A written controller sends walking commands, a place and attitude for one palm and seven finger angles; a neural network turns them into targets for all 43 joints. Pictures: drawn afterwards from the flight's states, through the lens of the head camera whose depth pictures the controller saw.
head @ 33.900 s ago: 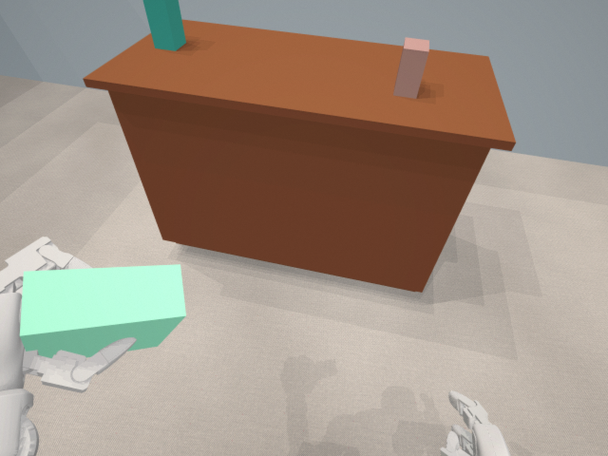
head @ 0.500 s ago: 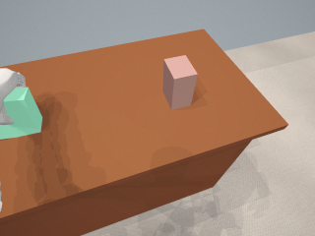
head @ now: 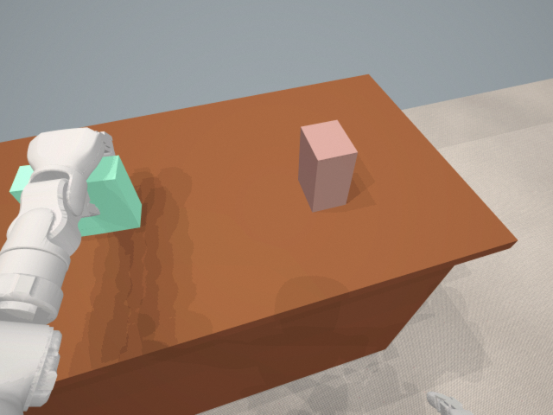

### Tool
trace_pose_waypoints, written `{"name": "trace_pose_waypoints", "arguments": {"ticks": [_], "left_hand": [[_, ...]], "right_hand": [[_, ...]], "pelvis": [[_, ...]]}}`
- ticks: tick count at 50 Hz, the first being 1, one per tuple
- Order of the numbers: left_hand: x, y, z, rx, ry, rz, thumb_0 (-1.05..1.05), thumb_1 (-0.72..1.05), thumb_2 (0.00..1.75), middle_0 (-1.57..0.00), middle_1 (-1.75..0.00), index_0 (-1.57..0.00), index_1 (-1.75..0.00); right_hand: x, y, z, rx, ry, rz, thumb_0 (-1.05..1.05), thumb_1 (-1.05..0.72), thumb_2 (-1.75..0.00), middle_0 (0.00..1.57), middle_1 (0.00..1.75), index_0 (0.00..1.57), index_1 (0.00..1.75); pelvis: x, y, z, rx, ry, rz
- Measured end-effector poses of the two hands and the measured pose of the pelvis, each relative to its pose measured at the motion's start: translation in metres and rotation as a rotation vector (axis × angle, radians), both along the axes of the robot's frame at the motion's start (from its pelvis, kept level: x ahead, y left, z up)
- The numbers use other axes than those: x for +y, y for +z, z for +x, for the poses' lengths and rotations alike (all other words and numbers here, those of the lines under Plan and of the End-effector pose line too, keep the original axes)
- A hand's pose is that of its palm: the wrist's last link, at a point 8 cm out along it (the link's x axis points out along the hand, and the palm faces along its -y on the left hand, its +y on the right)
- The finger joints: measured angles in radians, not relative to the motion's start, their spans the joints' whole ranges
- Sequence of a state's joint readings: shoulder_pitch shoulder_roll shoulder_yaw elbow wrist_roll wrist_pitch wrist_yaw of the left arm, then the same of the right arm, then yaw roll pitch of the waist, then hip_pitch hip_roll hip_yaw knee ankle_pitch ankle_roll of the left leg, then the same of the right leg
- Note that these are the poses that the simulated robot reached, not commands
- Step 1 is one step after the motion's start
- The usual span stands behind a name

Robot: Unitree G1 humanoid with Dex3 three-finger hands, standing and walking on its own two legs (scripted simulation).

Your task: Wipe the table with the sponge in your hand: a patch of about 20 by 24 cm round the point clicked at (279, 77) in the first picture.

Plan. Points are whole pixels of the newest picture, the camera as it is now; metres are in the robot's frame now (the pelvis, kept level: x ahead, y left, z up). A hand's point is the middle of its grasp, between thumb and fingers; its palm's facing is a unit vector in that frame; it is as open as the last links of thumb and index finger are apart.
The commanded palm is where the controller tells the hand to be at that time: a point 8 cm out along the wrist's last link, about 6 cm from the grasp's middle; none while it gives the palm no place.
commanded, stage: wipe back along the middle lane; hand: left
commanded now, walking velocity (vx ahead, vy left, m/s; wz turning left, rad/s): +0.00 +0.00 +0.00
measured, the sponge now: (90, 207) +0.39 +0.34 +0.06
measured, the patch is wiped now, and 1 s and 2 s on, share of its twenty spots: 0.45 0.60 0.85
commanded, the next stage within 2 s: slide across to the third lane in 1.74 s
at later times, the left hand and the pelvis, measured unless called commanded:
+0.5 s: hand (98, 191) +0.38 +0.30 +0.11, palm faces -0.06 +0.03 -1.00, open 9.2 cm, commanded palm +0.35 +0.28 +0.13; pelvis +0.00 -0.02 +0.00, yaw -1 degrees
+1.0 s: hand (101, 214) +0.34 +0.28 +0.11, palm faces +0.00 +0.02 -1.00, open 9.1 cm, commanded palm +0.31 +0.27 +0.13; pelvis +0.01 -0.03 +0.00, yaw -1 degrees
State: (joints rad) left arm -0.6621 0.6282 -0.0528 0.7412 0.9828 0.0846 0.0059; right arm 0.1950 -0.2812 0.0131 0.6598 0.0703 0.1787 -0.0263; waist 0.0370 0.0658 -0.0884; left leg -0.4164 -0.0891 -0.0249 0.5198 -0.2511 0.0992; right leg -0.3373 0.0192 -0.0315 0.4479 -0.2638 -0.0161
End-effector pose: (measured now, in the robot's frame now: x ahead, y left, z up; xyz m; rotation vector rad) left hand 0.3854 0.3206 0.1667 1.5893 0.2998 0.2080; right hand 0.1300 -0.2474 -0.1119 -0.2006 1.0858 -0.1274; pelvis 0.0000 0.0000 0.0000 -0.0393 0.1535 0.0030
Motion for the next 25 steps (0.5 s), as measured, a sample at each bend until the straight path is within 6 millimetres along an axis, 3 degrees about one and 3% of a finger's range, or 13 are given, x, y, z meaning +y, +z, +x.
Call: {"name": "trace_pose_waypoints", "arguments": {"ticks": [7,25], "left_hand": [[-0.006,-0.003,-0.002,0.007,0.045,0.005,0.0,-0.47,1.13,-0.81,-1.42,-0.82,-1.48],[-0.027,-0.003,-0.017,-0.002,0.037,0.013,-0.01,-0.43,1.11,-0.78,-1.45,-0.79,-1.51]], "right_hand": [[-0.004,0.002,0.004,-0.012,0.015,0.0,0.01,-0.91,-0.9,0.2,0.3,0.2,0.3],[-0.035,-0.002,-0.012,0.007,-0.03,0.005,0.01,-0.91,-0.9,0.2,0.3,0.2,0.3]], "pelvis": [[-0.006,0.001,-0.001,-0.008,0.005,0.005],[-0.025,0.001,0.005,-0.022,-0.015,0.014]]}}
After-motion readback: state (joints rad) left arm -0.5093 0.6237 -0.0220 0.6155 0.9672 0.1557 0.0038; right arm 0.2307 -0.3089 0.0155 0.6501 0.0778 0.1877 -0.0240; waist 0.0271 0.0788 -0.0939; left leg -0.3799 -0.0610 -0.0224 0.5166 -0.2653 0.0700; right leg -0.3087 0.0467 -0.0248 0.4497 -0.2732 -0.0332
